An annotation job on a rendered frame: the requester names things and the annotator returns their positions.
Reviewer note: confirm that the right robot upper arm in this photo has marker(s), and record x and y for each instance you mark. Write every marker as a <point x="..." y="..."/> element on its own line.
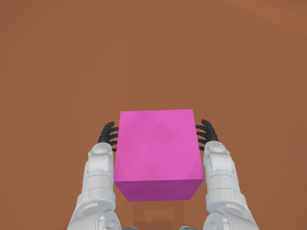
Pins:
<point x="222" y="220"/>

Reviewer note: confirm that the robot right hand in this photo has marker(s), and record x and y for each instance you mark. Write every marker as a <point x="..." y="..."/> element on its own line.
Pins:
<point x="210" y="134"/>

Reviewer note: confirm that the robot left hand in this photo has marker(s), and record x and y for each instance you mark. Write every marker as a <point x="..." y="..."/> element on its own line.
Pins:
<point x="105" y="137"/>

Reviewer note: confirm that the robot left forearm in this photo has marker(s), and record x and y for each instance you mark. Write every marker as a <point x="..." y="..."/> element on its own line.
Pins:
<point x="98" y="179"/>

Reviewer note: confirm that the robot right forearm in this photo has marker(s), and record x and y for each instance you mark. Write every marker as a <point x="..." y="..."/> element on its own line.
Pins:
<point x="223" y="190"/>

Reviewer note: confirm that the left robot upper arm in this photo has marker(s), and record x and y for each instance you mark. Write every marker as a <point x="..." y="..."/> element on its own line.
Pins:
<point x="104" y="219"/>

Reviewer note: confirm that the carton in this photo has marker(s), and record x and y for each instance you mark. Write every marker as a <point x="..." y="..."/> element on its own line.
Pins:
<point x="158" y="155"/>

